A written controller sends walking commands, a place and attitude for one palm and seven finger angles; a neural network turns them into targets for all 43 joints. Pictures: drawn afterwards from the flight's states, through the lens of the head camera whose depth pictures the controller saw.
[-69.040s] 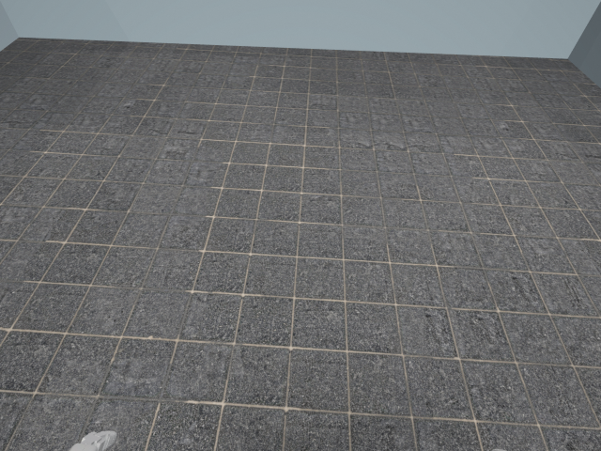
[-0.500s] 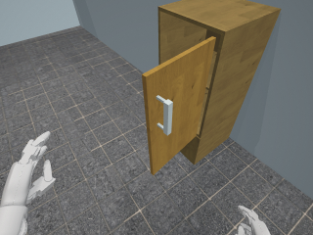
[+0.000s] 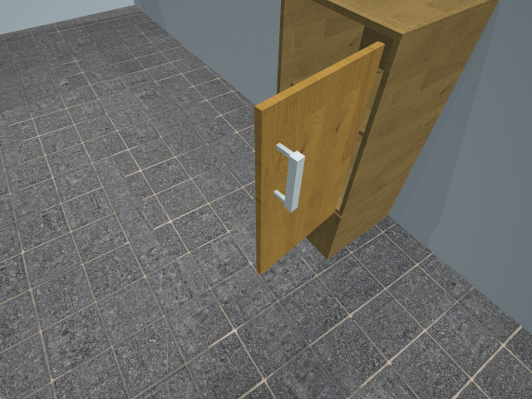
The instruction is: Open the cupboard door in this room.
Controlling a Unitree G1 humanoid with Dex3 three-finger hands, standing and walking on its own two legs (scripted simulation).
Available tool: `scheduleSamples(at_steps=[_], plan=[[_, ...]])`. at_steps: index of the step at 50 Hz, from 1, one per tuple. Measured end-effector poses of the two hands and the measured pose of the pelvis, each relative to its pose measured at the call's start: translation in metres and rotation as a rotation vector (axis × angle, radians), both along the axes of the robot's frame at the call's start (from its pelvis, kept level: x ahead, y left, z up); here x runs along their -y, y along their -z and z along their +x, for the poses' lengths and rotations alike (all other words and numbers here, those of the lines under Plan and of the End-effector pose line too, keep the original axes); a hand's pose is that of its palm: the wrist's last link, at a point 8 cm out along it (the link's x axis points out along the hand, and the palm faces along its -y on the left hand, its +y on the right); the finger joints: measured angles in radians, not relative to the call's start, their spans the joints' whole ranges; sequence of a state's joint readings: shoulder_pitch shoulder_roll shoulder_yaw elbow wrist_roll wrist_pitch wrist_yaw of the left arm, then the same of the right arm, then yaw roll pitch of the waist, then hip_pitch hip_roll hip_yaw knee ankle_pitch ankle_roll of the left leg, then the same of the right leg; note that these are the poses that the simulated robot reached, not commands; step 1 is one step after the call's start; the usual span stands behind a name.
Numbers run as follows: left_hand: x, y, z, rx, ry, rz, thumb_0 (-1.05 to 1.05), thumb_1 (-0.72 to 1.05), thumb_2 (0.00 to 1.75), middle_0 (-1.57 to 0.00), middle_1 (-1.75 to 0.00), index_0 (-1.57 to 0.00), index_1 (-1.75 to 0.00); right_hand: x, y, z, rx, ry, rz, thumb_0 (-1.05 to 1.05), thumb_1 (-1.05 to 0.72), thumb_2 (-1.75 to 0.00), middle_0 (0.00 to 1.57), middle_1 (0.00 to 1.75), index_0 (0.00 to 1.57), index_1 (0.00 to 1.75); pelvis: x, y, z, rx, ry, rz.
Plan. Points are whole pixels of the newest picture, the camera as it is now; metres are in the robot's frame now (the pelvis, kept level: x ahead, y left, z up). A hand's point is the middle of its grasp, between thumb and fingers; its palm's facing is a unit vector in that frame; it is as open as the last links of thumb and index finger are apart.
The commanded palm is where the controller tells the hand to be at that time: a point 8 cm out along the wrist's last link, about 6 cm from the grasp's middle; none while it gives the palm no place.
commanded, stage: let the arm hang, fingers relaxed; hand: left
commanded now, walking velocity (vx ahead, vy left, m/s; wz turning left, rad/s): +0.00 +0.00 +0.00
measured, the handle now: (286, 178) +0.52 +0.00 -0.01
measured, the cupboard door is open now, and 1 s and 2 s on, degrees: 97 97 97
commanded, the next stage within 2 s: look to check the result in 0.52 s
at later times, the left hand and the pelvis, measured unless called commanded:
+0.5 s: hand out of the picture -0.01 +0.15 -0.18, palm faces +0.05 -0.99 -0.14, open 7.4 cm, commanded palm none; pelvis +0.00 +0.00 +0.00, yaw +0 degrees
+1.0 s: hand out of the picture -0.03 +0.15 -0.18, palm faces +0.05 -0.98 -0.18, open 7.4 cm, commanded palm none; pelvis +0.01 -0.01 +0.00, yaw +0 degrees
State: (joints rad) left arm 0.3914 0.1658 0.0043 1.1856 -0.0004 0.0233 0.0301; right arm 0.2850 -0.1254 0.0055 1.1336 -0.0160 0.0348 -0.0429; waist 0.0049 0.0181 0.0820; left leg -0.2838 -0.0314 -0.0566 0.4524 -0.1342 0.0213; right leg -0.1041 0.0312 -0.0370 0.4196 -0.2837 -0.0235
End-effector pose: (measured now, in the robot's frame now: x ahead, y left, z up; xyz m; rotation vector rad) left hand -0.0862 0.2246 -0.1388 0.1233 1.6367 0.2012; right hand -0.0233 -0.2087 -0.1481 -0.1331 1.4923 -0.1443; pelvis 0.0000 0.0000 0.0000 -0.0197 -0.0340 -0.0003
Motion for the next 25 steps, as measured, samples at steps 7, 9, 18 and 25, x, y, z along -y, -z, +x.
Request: scheduleSamples(at_steps=[7,9,18,25], plan=[[0.005,0.003,0.008,0.051,-0.001,-0.003,0.00,0.91,0.90,-0.20,-0.30,-0.19,-0.30,-0.015,0.006,-0.002,0.018,0.011,0.034,0.02,-0.91,-0.90,0.20,0.30,0.20,0.30,-0.003,0.001,-0.003,0.007,0.001,0.006],[0.009,0.005,0.016,0.080,0.002,-0.012,0.00,0.91,0.90,-0.20,-0.30,-0.19,-0.30,-0.015,0.006,-0.003,0.024,0.015,0.034,0.02,-0.92,-0.90,0.20,0.30,0.20,0.30,-0.004,0.001,-0.003,0.007,0.002,0.007],[0.022,0.013,0.057,0.196,0.022,-0.051,0.00,0.90,0.90,-0.20,-0.30,-0.19,-0.30,-0.012,0.003,-0.003,0.050,0.028,0.014,0.01,-0.91,-0.90,0.20,0.30,0.20,0.30,-0.004,0.001,-0.003,0.003,0.002,0.011],[0.023,0.013,0.067,0.217,0.028,-0.052,0.00,0.90,0.90,-0.20,-0.30,-0.20,-0.30,-0.009,0.001,-0.002,0.054,0.032,0.007,0.01,-0.91,-0.90,0.20,0.30,0.20,0.30,-0.002,0.001,-0.001,0.001,0.001,0.011]])
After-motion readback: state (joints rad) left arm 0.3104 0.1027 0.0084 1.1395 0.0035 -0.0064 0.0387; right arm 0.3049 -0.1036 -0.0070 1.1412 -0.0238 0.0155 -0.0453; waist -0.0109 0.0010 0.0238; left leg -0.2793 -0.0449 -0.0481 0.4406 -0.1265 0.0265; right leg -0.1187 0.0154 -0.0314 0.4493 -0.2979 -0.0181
